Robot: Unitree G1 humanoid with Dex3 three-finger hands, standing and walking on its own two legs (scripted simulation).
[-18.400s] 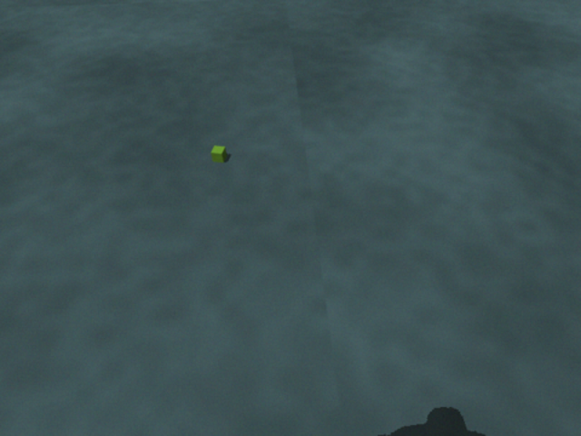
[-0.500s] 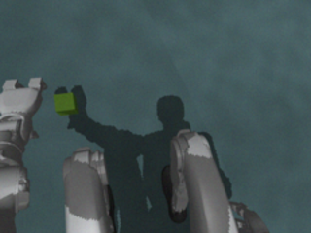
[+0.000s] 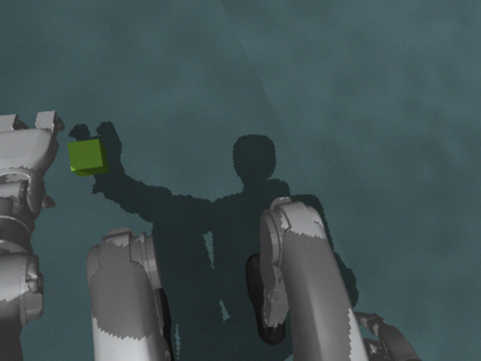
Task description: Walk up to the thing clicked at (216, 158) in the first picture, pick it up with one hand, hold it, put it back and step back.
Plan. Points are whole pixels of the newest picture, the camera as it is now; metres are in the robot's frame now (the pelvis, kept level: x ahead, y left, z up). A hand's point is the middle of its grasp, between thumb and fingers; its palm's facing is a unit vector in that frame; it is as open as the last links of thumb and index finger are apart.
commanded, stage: rise first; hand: left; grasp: from above
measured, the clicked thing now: (89, 158) +0.49 +0.24 -0.32
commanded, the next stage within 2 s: approach in 1.78 s
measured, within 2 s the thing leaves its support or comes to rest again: neither
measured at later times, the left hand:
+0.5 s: hand (46, 168) +0.45 +0.27 -0.19, palm faces -0.46 -0.05 -0.89, open 14.0 cm
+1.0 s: hand (44, 163) +0.46 +0.28 -0.19, palm faces -0.45 -0.05 -0.89, open 13.8 cm
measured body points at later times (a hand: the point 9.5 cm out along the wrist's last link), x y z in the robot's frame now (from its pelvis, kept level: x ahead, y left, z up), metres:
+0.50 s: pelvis -0.01 +0.00 -0.01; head +0.23 +0.06 +0.36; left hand +0.46 +0.27 -0.14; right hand +0.03 -0.28 -0.12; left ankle +0.07 +0.12 -0.31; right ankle +0.10 -0.13 -0.31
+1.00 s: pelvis +0.00 +0.00 -0.02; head +0.24 +0.06 +0.36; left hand +0.47 +0.28 -0.14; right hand +0.03 -0.28 -0.12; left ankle +0.07 +0.12 -0.31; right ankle +0.10 -0.13 -0.31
